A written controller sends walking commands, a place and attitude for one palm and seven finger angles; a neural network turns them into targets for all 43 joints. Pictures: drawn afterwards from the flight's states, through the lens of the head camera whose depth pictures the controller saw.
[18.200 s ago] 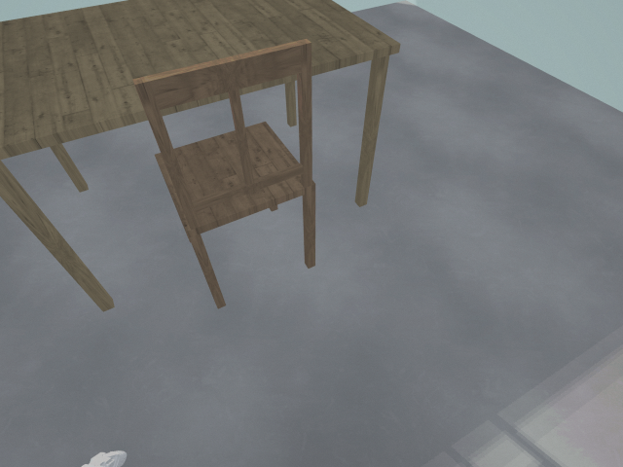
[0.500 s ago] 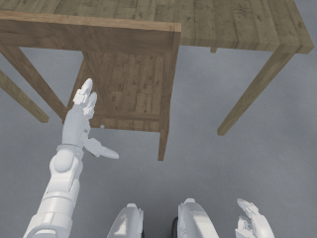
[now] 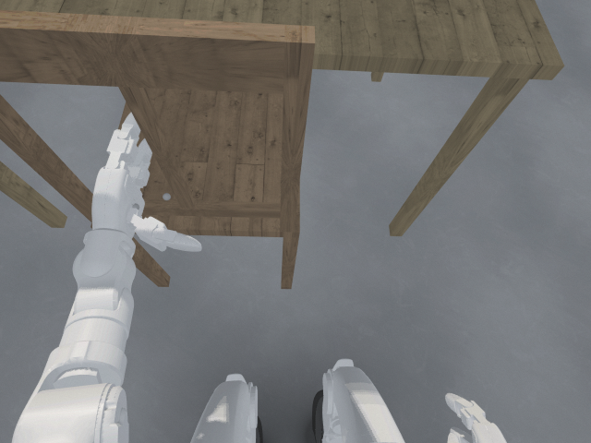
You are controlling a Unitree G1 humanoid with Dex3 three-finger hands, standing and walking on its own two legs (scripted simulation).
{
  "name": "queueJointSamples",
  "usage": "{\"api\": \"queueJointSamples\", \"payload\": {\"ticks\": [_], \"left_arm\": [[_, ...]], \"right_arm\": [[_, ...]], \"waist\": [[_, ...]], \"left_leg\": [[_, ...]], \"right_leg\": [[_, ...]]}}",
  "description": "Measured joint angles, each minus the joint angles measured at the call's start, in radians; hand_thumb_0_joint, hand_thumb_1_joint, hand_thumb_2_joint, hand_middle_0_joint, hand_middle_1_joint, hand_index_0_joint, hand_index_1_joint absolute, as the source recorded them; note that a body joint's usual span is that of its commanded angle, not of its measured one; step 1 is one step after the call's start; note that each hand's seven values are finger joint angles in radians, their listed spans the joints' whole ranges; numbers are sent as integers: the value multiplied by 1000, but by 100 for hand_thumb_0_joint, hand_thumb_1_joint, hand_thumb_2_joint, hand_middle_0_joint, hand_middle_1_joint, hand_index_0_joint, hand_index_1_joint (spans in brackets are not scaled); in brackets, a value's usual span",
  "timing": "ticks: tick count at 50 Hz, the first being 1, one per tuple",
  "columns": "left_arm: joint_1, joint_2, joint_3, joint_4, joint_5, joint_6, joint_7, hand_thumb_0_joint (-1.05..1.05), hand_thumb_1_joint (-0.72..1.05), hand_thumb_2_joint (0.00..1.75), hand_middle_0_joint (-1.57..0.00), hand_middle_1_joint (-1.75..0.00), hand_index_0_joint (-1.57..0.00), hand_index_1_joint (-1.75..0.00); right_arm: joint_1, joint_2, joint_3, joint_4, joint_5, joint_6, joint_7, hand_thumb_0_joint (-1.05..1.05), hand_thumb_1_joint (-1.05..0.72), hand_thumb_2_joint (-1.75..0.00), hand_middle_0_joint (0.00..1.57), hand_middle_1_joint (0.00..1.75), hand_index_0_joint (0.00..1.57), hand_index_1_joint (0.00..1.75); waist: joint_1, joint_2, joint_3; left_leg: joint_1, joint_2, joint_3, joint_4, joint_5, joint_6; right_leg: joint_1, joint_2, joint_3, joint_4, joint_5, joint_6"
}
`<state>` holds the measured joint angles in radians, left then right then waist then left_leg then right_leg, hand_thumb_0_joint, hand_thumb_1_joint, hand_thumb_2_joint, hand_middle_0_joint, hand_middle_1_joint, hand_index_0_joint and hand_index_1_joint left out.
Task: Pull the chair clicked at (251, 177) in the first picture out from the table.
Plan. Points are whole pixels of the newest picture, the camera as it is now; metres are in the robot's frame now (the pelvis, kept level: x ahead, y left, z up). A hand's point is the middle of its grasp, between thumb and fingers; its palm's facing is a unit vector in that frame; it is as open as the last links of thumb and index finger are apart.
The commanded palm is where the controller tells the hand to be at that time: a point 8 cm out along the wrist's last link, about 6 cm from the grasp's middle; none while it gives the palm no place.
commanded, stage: push the fingers through the gap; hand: left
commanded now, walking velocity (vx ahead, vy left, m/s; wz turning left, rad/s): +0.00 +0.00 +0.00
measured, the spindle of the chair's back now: (165, 157) +0.50 +0.17 +0.01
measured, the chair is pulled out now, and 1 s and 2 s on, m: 0.00 0.00 0.00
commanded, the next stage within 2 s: hook a spindle and tug to test in 0.84 s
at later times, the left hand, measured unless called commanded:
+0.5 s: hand (175, 165) +0.48 +0.15 +0.02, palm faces -0.05 -1.00 -0.04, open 16.9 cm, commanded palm +0.45 +0.20 +0.02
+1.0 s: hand (176, 168) +0.48 +0.15 +0.02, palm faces -0.04 -1.00 -0.04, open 16.9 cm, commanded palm +0.45 +0.20 +0.02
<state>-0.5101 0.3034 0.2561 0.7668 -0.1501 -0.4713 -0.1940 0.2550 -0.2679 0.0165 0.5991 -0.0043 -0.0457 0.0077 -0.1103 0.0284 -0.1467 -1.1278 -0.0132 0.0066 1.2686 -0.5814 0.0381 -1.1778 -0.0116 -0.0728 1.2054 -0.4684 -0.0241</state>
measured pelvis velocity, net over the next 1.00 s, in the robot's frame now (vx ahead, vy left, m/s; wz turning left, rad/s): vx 0.01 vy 0.00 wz -0.01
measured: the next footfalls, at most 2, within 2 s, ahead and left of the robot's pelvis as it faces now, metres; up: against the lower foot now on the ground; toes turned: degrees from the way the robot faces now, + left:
none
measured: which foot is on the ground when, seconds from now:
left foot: down 0.00-1.00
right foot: down 0.00-1.00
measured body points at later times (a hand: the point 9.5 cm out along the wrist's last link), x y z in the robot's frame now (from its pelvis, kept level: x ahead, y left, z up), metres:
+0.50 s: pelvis +0.00 +0.01 +0.00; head +0.16 +0.02 +0.42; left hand +0.48 +0.21 +0.03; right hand +0.06 -0.26 -0.13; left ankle +0.00 +0.09 -0.62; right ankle +0.05 -0.11 -0.62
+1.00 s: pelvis +0.01 +0.00 +0.00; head +0.16 +0.01 +0.42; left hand +0.47 +0.21 +0.02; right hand +0.07 -0.26 -0.12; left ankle +0.00 +0.09 -0.62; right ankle +0.05 -0.11 -0.62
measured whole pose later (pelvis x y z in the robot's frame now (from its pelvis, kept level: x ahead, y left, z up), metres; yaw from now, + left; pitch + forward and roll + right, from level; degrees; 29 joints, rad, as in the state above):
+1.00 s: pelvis +0.01 +0.00 +0.00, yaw -1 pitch +27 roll -2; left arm -0.68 0.33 0.30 0.94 -0.10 -0.50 -0.17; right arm 0.28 -0.26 0.02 0.60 -0.02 0.04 0.03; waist -0.14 0.03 -0.15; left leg -1.15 -0.01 0.01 1.27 -0.59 0.04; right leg -1.20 0.00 -0.07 1.20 -0.47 -0.02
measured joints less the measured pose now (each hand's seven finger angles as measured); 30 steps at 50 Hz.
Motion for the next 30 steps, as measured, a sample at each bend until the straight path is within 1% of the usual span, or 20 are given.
{"api": "queueJointSamples", "payload": {"ticks": [7, 15, 19, 25, 30], "left_arm": [[-49, 7, 6, 55, 8, -8, -5, -1, -50, 30, -6, -8, -6, -8], [-114, 11, 14, 111, 24, -19, 11, -1, -50, 30, -6, -8, -6, -8], [-155, 22, 31, 153, 39, -19, 18, -1, -50, 30, -6, -8, -6, -8], [-210, 37, 43, 199, 49, -29, 23, -1, -50, 30, -6, -8, -6, -8], [-209, 46, 63, 201, 51, -25, 18, -1, -49, 30, -6, -8, -6, -8]], "right_arm": [[14, -2, 0, 12, -3, 13, 6, 1, -90, -90, 20, 30, 20, 30], [18, 2, 0, 15, -10, 27, 14, 1, -90, -90, 20, 30, 20, 30], [18, 5, 5, 12, -15, 36, 16, 1, -90, -90, 20, 30, 20, 30], [23, 8, 6, 13, -20, 52, 20, 0, -90, -90, 20, 30, 20, 30], [32, 8, 7, 5, -21, 72, 25, 0, -90, -90, 20, 30, 20, 30]], "waist": [[-5, 2, -2], [-15, 6, -1], [-25, 6, -1], [-34, 10, 3], [-40, 11, 3]], "left_leg": [[-8, -1, 0, 1, -2, 4], [-20, -1, 1, 6, -3, 8], [-32, 0, 2, 13, -5, 9], [-49, 1, 1, 21, -6, 9], [-51, 6, 6, 19, -8, 10]], "right_leg": [[-6, -1, 0, -2, 0, 4], [-16, -1, 2, -2, 1, 8], [-28, 0, 2, 3, 1, 9], [-43, 1, 1, 8, 2, 10], [-48, 6, 6, 5, 4, 10]]}}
